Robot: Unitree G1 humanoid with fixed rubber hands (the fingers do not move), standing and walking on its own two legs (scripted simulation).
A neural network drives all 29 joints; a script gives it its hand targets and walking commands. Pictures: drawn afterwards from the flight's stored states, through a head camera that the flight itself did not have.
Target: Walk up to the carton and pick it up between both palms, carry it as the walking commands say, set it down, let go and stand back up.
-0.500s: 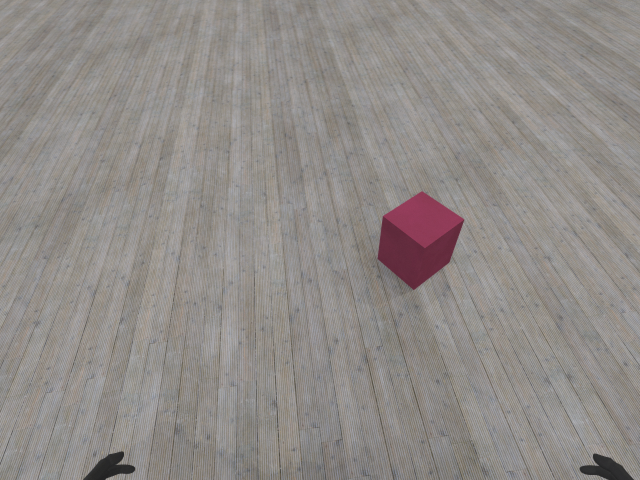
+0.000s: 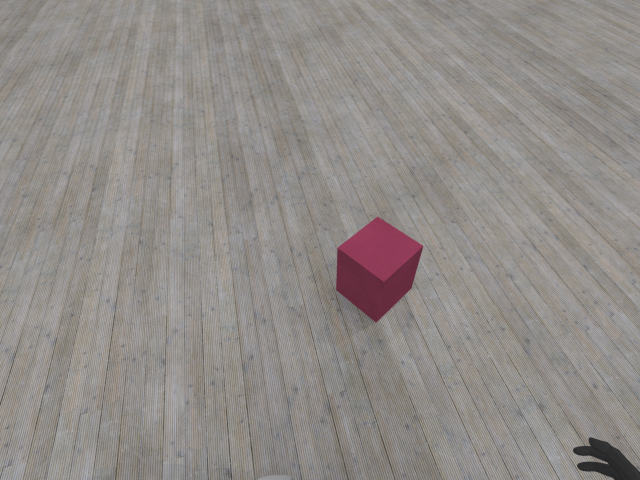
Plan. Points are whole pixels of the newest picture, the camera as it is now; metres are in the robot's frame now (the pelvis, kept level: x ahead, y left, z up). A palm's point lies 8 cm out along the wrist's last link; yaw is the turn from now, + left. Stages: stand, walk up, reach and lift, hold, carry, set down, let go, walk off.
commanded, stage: walk up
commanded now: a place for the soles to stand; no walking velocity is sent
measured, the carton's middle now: (376, 269) +0.90 -0.10 -0.63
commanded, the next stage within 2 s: none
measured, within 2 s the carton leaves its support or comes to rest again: neither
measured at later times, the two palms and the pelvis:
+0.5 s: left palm (159, 327) +0.31 +0.30 -0.05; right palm (632, 436) +0.22 -0.36 -0.08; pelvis +0.18 -0.03 +0.00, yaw -5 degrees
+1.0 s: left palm (201, 250) +0.49 +0.29 -0.07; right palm (605, 336) +0.36 -0.38 -0.08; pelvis +0.35 -0.03 -0.01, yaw -6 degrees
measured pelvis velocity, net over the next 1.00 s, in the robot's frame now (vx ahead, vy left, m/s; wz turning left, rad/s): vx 0.35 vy -0.03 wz -0.10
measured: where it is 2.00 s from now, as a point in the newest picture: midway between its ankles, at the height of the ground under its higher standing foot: (344, 405)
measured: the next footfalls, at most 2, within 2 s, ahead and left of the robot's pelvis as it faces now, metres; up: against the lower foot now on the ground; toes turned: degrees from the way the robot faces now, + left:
right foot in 0.32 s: +0.24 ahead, -0.15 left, +0.00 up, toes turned -7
left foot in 0.66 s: +0.39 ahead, +0.11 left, +0.00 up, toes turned -1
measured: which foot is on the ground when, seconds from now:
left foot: down 0.00-0.32, up 0.34-0.64, down 0.66-0.96, up 0.98-1.00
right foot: down 0.00-0.00, up 0.02-0.30, down 0.32-0.66, up 0.68-0.94, down 0.96-1.00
